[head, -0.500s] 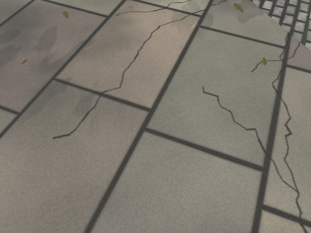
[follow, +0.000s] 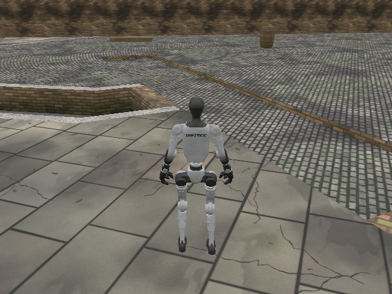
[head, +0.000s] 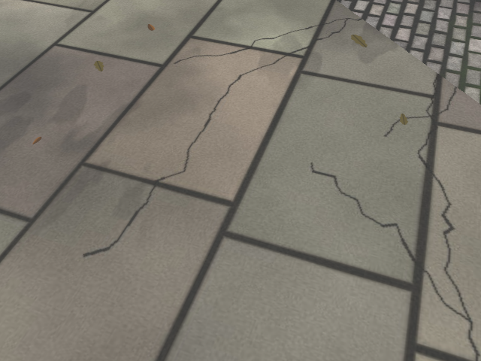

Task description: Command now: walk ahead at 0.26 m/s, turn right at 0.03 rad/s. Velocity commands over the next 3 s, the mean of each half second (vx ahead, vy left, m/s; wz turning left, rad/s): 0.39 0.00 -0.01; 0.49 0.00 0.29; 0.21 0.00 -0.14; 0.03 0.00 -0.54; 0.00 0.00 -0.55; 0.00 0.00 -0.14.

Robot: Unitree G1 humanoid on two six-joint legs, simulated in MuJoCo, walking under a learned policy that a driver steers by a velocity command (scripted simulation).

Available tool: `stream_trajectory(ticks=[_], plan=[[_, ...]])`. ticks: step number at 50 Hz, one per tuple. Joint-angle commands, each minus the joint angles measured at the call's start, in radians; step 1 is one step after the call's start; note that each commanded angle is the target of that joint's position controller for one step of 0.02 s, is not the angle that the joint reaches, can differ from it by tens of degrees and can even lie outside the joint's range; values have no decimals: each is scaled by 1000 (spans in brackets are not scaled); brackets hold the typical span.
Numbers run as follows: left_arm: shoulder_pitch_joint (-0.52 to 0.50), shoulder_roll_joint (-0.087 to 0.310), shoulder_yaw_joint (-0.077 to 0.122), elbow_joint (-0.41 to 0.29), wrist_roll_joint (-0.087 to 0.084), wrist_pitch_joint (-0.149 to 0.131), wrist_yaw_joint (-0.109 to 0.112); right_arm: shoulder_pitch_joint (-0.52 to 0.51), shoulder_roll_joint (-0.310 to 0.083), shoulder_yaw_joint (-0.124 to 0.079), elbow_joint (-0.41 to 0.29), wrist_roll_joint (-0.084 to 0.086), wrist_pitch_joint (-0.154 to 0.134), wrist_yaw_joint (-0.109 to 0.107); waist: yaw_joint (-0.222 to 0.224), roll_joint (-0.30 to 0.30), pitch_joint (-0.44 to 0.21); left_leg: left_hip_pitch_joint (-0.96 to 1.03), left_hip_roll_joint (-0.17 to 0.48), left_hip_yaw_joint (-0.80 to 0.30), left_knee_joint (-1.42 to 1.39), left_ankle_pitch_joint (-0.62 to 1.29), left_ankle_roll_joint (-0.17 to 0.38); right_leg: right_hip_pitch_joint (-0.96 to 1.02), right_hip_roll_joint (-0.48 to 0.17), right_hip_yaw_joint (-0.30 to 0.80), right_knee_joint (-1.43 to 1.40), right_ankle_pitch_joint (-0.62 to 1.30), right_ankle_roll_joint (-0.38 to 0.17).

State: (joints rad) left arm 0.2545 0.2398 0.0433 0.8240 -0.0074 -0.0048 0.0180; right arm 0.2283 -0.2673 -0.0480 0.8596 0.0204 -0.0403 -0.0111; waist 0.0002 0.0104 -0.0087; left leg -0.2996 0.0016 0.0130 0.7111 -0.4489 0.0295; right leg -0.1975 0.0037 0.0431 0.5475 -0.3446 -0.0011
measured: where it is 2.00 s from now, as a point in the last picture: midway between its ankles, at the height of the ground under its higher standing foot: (248, 300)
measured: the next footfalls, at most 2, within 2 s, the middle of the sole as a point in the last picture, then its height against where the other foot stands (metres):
right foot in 0.56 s outside the picture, level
left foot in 1.10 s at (208, 309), level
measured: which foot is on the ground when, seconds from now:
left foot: down 0.00-0.58, up 0.60-1.00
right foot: down 0.00-0.10, up 0.12-0.54, down 0.56-1.00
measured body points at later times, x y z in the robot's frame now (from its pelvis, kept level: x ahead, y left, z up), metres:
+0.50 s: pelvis +0.19 +0.00 +0.00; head +0.22 +0.00 +0.45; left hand +0.44 +0.20 -0.08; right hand +0.12 -0.27 -0.13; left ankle +0.02 +0.11 -0.73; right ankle +0.36 -0.14 -0.71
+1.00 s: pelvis +0.47 -0.03 +0.00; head +0.49 -0.02 +0.45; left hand +0.45 +0.25 -0.13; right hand +0.68 -0.25 -0.10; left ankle +0.63 +0.15 -0.69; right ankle +0.37 -0.13 -0.73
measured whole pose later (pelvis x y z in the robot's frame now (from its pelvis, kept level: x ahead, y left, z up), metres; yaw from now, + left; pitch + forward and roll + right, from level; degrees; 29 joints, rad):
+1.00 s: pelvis +0.47 -0.03 +0.00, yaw +11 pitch +1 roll -3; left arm 0.30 0.27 0.06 0.90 0.00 -0.09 0.00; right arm 0.14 -0.26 -0.05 0.76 0.02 -0.05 0.03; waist 0.07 0.04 0.03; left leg -0.68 0.11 -0.02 0.69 0.06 0.03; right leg 0.09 0.06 -0.23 0.19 -0.29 -0.03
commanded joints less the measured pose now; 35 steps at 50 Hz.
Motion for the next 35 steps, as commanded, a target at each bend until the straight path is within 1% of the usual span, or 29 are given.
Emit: stream_trajectory(ticks=[1,2,3,4,5,6,7,8,9,10,11,12,13,15,17,20,22,24,25,26,27,28,29,30,31,32,33,34,35], plan=[[-18,191,46,-51,-16,-32,7,-80,-74,-21,-94,15,-56,19,3,-206,143,-165,40,-16,-29,-51,64,-33,-285,397,-349,-313,-209],[-71,187,45,-64,-26,-30,3,-26,-71,-23,-65,13,-64,27,-36,-176,116,-10,20,15,-153,60,73,-94,-237,312,-327,-236,-178],[-94,178,43,-70,-25,-28,1,49,-74,-31,-22,4,-66,30,-70,-151,75,160,-16,45,-226,206,61,-158,-185,235,-275,-162,-150],[-105,146,35,-77,-17,-32,0,131,-92,-41,13,-5,-63,30,-97,-106,37,285,-7,13,-230,234,52,-215,-136,163,-174,-88,-119],[-130,78,15,-102,-7,-40,-3,235,-157,-58,29,-7,-64,23,-126,81,9,395,159,-246,-363,92,107,-338,-31,29,103,-41,-51],[-139,85,18,-149,-20,-59,3,296,-253,-78,29,-12,-68,33,-134,316,10,464,361,-656,-521,-39,249,-528,56,-26,376,-189,-16],[-123,143,35,-140,-36,-74,3,242,-186,-55,12,-18,-74,31,-102,208,57,439,397,-705,-536,-106,283,-623,-1,52,543,-233,-29],[-100,149,37,-125,-43,-84,-7,193,-141,-42,-7,-16,-78,27,-75,142,96,430,360,-609,-528,-107,251,-668,-44,68,592,-133,-52],[-90,136,35,-110,-34,-91,-13,166,-138,-38,-19,-19,-80,27,-62,98,91,425,322,-514,-528,-22,214,-671,-74,52,586,-43,-67],[-106,134,39,-111,-24,-92,-16,141,-136,-34,-23,-17,-75,28,-51,73,102,416,301,-450,-545,55,194,-681,-98,41,555,25,-69],[-120,130,41,-109,-17,-91,-24,138,-112,-24,-24,-22,-70,27,-48,71,95,382,268,-374,-559,149,170,-635,-116,31,518,78,-67],[-122,112,37,-110,-15,-88,-32,151,-106,-20,-21,-23,-66,26,-48,86,84,368,244,-314,-568,250,164,-605,-113,9,486,119,-55],[-131,99,33,-112,-10,-83,-38,166,-106,-19,-16,-18,-63,23,-51,89,81,362,225,-258,-572,343,165,-592,-109,-14,443,149,-38],[-190,74,24,-134,-6,-80,-42,180,-123,-20,-9,-15,-54,13,-62,69,90,330,200,-181,-584,425,162,-564,-97,-42,315,220,-7],[-261,52,12,-160,-9,-83,-48,192,-145,-23,-6,-16,-48,4,-80,69,104,279,184,-127,-597,445,154,-499,-77,-64,173,313,8],[-337,60,7,-187,-17,-86,-60,230,-162,-27,10,-10,-45,0,-98,79,130,247,204,-104,-615,420,157,-420,-50,-81,54,391,7],[-362,78,9,-203,-21,-90,-67,234,-163,-30,20,-1,-42,0,-86,84,148,291,236,-103,-602,445,149,-420,-51,-61,10,386,-18],[-354,105,16,-209,-19,-95,-74,224,-172,-36,23,3,-36,-1,-57,85,135,354,263,-96,-555,553,132,-394,-44,-57,-22,342,-50],[-321,124,24,-203,-17,-95,-73,215,-184,-41,21,1,-32,-2,-30,95,101,379,264,-86,-499,708,121,-336,-24,-70,-25,310,-68],[-246,150,38,-185,-15,-94,-68,204,-197,-45,19,-2,-26,-3,17,110,39,390,254,-67,-398,901,109,-225,7,-95,-25,285,-90],[-86,186,61,-137,-16,-89,-58,195,-188,-41,16,-7,-18,-5,99,102,-62,347,212,-29,-210,1021,84,-16,37,-121,-34,287,-120],[102,233,78,-93,-11,-83,-45,197,-162,-28,-4,-20,-15,-9,173,53,-197,140,173,-15,65,822,52,302,-84,13,12,260,-168],[178,336,95,-72,10,-83,-46,348,6,19,-27,-18,-32,3,89,-249,-372,-258,-22,-26,479,104,-14,665,-372,536,-82,2,-337],[175,235,71,-70,5,-84,-48,305,-81,1,-4,14,-58,8,128,-233,-400,-366,-37,-176,620,-108,-3,625,-406,754,-270,-182,-339],[87,189,54,-72,0,-87,-45,179,-159,-25,-45,45,-67,9,116,-172,-187,-454,18,-161,654,-42,11,468,-374,576,-290,-171,-271],[13,162,45,-78,1,-90,-43,116,-157,-24,-63,41,-70,4,81,-92,-96,-425,74,-132,609,57,18,308,-339,427,-306,-56,-236],[-41,123,35,-75,8,-97,-48,87,-144,-28,-60,19,-63,-3,47,-45,-28,-375,109,-125,546,122,18,172,-285,306,-335,63,-203],[-71,114,33,-71,20,-108,-49,128,-127,-32,-53,14,-48,-5,2,-104,-26,-302,141,-140,507,175,15,93,-262,224,-362,126,-192],[-81,100,34,-61,22,-117,-52,154,-106,-30,-39,12,-33,-3,-11,-104,-19,-252,154,-145,490,197,12,44,-241,170,-386,183,-185]])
